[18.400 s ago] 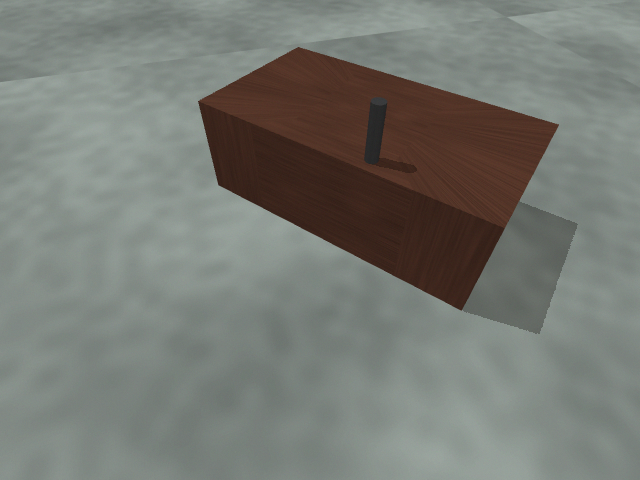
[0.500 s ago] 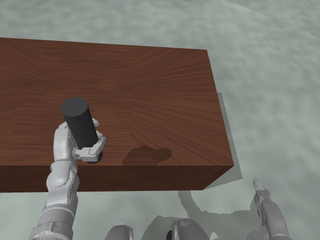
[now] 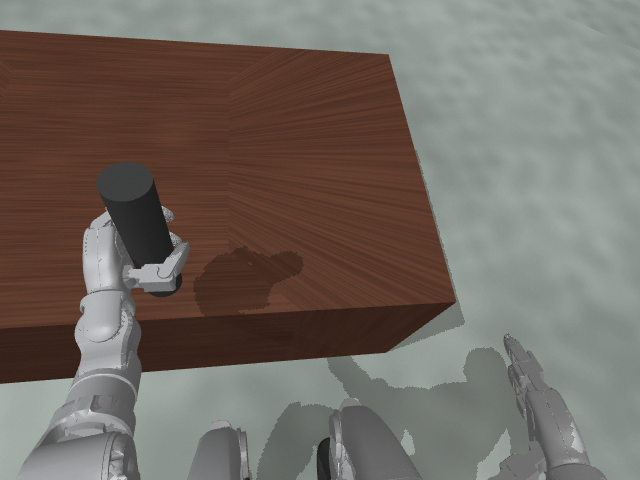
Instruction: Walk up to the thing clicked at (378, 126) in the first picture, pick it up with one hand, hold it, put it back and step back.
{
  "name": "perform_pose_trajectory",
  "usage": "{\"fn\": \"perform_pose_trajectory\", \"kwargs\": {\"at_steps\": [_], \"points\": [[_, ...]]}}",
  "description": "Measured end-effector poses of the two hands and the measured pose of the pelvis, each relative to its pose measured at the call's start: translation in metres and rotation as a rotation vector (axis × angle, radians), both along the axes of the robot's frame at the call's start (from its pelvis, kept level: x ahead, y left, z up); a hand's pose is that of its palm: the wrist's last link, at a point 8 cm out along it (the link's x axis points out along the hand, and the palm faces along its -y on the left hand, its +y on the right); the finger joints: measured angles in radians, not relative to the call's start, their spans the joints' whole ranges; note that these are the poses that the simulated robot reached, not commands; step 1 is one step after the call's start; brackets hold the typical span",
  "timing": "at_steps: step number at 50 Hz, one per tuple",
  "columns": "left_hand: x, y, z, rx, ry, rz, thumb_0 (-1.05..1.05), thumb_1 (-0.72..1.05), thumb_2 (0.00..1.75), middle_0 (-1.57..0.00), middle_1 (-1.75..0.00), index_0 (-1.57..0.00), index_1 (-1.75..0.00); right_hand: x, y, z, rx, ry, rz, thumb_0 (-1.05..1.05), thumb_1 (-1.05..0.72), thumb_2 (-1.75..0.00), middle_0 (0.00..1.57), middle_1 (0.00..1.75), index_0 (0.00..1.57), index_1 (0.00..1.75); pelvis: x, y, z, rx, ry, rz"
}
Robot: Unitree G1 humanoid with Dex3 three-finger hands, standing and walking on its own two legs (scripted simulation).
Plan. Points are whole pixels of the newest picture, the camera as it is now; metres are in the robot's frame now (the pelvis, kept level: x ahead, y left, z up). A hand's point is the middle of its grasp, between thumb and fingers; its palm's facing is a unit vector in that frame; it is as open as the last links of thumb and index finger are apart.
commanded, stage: crouch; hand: left
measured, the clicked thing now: (148, 240) +0.43 +0.17 +0.00
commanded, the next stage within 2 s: lower in 0.16 s
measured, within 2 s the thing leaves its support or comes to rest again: neither
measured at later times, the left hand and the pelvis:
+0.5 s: hand (171, 251) +0.44 +0.15 -0.07, palm faces +0.10 -1.00 -0.01, open 7.4 cm; pelvis -0.01 +0.00 -0.03, yaw +0 degrees
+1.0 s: hand (175, 256) +0.46 +0.16 -0.11, palm faces +0.09 -1.00 -0.02, open 7.4 cm; pelvis -0.01 +0.00 -0.05, yaw -1 degrees
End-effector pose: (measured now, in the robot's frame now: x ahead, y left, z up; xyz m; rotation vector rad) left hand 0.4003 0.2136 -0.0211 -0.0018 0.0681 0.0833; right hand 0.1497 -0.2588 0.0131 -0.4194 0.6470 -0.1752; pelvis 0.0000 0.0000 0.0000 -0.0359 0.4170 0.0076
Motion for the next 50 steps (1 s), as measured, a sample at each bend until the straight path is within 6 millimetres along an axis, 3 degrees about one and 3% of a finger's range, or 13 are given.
{"fn": "perform_pose_trajectory", "kwargs": {"at_steps": [16, 30, 41, 50], "points": [[0.015, -0.005, -0.012, 0.009, -0.004, 0.009, 0.01, -0.13, 1.19, -0.89, -1.19, -0.87, -1.18, -0.005, -0.007, 0.002, -0.033, -0.022, -0.01, -0.01, 0.52, -0.05, 0.06, 0.05, 0.06, 0.05, -0.004, -0.003, -0.013, -0.003, 0.026, -0.001], [0.02, -0.006, -0.056, 0.014, 0.014, 0.021, 0.01, -0.12, 1.2, -0.88, -1.2, -0.86, -1.19, -0.013, -0.013, -0.002, -0.106, -0.033, 0.017, -0.01, 0.52, -0.05, 0.06, 0.05, 0.06, 0.05, -0.018, -0.005, -0.035, -0.008, 0.071, -0.003], [0.032, -0.004, -0.071, 0.018, 0.014, 0.008, 0.01, -0.12, 1.19, -0.89, -1.2, -0.86, -1.19, -0.016, -0.01, -0.002, -0.144, -0.042, 0.003, -0.01, 0.51, -0.05, 0.06, 0.05, 0.06, 0.05, -0.018, 0.0, -0.047, -0.023, 0.101, -0.005], [0.03, -0.003, -0.085, 0.014, 0.034, 0.004, 0.01, -0.12, 1.2, -0.88, -1.2, -0.86, -1.19, -0.011, -0.003, -0.002, -0.144, -0.048, 0.012, 0.0, 0.51, -0.05, 0.06, 0.05, 0.06, 0.05, -0.014, 0.004, -0.052, -0.029, 0.114, -0.01]]}}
